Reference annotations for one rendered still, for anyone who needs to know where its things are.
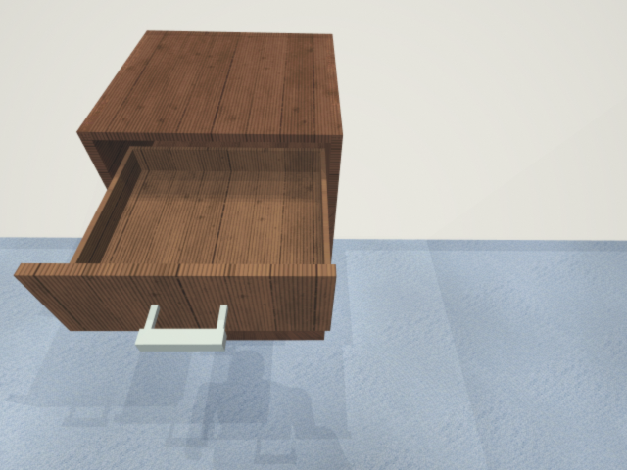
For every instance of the handle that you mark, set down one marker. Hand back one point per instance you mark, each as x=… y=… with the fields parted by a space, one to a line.
x=181 y=340

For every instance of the cabinet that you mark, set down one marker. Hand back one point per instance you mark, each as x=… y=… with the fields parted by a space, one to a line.
x=223 y=89

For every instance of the drawer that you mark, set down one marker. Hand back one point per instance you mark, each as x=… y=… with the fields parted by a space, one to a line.
x=193 y=228

